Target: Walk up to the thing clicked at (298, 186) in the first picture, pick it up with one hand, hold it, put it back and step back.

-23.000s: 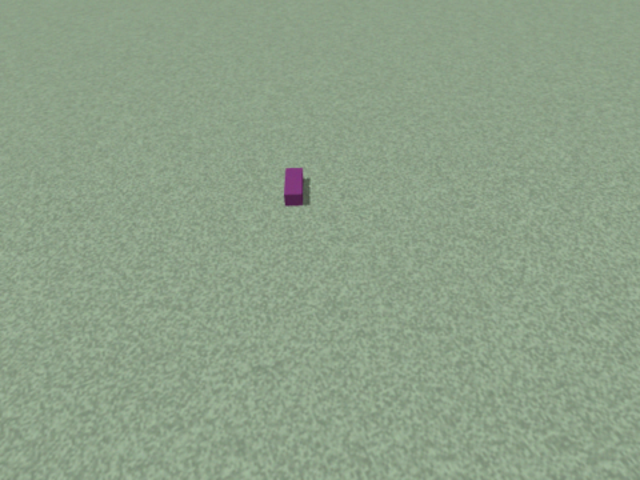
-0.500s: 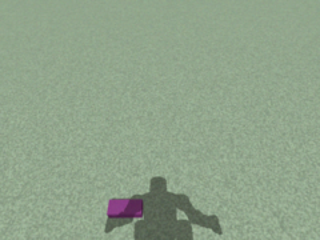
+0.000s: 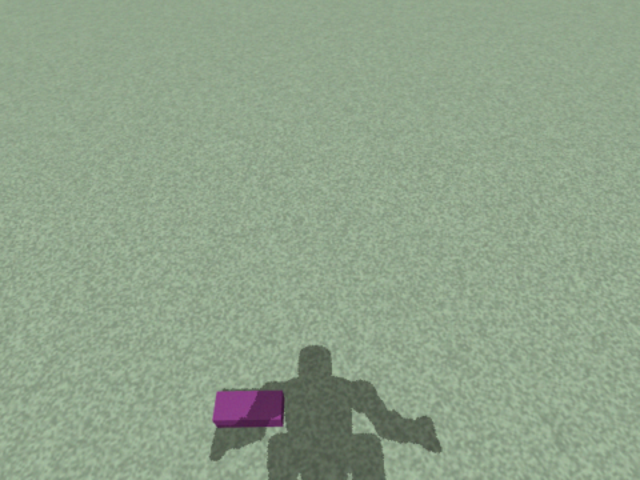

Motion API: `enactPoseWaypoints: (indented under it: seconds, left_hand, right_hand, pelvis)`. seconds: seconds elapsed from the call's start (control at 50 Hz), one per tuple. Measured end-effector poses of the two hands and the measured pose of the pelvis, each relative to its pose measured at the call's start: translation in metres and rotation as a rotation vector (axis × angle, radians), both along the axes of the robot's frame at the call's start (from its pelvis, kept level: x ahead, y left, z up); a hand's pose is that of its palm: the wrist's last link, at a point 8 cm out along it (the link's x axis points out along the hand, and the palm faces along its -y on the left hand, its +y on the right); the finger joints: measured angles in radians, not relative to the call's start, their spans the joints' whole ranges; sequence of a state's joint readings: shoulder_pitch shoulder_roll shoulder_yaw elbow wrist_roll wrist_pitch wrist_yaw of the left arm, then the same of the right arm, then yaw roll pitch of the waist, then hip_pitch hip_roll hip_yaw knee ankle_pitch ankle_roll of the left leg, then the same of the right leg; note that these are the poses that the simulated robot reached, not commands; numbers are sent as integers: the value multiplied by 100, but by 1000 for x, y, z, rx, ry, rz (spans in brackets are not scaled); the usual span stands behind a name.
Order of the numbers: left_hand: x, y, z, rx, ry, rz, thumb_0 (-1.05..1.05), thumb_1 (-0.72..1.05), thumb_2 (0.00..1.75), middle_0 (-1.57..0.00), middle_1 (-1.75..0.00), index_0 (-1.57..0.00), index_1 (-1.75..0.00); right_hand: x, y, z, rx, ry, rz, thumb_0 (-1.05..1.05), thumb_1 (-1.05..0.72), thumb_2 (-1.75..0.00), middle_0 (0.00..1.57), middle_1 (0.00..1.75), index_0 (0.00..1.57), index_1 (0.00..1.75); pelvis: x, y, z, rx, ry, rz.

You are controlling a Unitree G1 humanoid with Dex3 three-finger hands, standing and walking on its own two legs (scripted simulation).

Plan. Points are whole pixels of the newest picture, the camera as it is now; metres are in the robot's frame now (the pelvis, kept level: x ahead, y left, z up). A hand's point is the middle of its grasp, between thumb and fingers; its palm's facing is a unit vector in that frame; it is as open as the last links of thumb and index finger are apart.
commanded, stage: stand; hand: left
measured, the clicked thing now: (249, 409) +0.45 +0.25 -0.75
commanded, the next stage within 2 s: rise first in 1.84 s
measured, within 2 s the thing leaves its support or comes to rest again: neither
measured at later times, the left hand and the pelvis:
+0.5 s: hand out of the picture +0.06 +0.25 -0.16, palm faces -0.02 -0.94 -0.34, open 7.4 cm; pelvis +0.00 +0.00 +0.00, yaw +0 degrees
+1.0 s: hand out of the picture +0.07 +0.25 -0.16, palm faces -0.03 -0.94 -0.34, open 7.4 cm; pelvis +0.00 +0.00 +0.00, yaw +0 degrees
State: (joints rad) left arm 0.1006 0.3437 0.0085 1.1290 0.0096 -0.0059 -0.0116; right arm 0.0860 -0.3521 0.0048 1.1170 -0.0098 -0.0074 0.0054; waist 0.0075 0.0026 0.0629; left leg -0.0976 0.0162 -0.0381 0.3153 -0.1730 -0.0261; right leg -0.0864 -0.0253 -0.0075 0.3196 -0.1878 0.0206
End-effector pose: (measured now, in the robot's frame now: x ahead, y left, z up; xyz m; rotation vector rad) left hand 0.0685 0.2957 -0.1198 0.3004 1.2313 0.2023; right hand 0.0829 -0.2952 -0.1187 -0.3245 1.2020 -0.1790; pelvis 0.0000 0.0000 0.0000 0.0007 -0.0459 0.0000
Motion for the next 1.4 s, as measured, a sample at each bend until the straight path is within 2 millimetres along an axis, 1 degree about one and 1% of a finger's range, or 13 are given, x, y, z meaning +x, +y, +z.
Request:
enactPoseWaypoints:
  seconds: [0.28,0.44,0.78,0.98,1.4]
  left_hand:
    - [-14,1,0,5,19,-1,1,90,90,-20,-30,-20,-30]
    - [-16,0,-1,6,28,-3,1,90,90,-20,-30,-20,-30]
    - [-3,-1,1,6,-3,-15,1,90,90,-20,-30,-20,-30]
    - [-5,-1,0,6,1,-17,1,90,90,-20,-30,-20,-30]
    - [-5,1,0,5,-2,-20,1,90,90,-20,-30,-20,-30]
  right_hand:
    - [-20,-3,-2,4,35,-11,0,-90,-90,20,30,21,30]
    - [-28,-4,-4,4,57,-18,0,-90,-90,20,30,21,30]
    - [-20,-4,-3,2,31,-12,0,-90,-90,20,30,21,30]
    - [-17,-5,-1,0,25,-14,0,-90,-90,20,30,21,30]
    - [-21,-2,-1,-1,24,-21,0,-90,-90,20,30,21,30]
  pelvis:
    - [-6,-3,0,-1,1,-1]
    - [-5,-3,0,0,3,-2]
    - [-3,-3,-1,1,2,-5]
    - [-2,-4,0,-1,2,-6]
    - [-3,-1,0,-1,-4,-10]
